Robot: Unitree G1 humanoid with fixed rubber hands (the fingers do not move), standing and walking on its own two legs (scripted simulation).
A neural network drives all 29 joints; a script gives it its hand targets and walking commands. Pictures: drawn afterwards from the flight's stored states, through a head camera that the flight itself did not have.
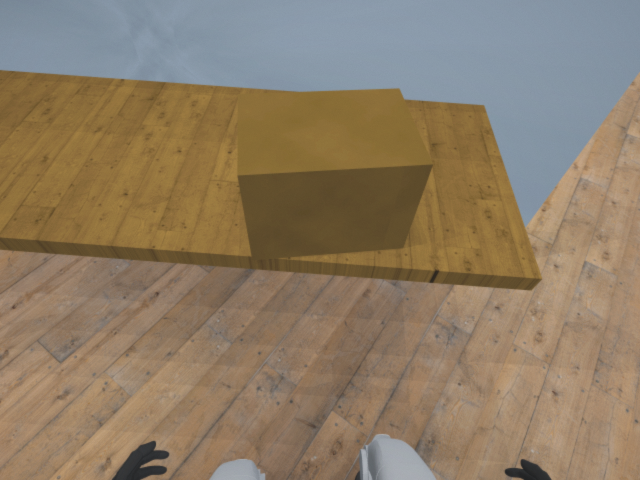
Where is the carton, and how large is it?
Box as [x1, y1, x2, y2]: [237, 88, 432, 259]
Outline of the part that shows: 398,88 238,94 237,175 252,259 400,248 403,246 432,163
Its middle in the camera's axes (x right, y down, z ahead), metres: +0.01 -0.10 +0.63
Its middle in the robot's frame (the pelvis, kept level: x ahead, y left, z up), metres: +0.55 +0.00 +0.03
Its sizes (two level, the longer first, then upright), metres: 0.256 0.181 0.189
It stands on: a table, 0.68 m high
